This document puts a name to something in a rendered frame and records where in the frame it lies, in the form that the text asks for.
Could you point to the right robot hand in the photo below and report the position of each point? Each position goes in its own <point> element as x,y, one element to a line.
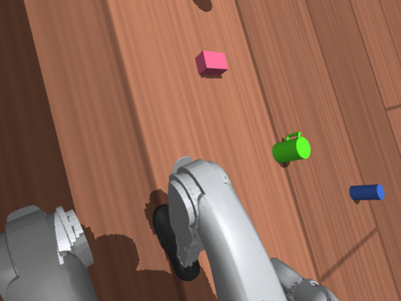
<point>288,278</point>

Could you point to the right robot arm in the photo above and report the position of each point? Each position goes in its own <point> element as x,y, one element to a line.
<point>310,290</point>

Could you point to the right robot foot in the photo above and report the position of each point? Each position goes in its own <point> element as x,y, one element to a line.
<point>167,241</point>

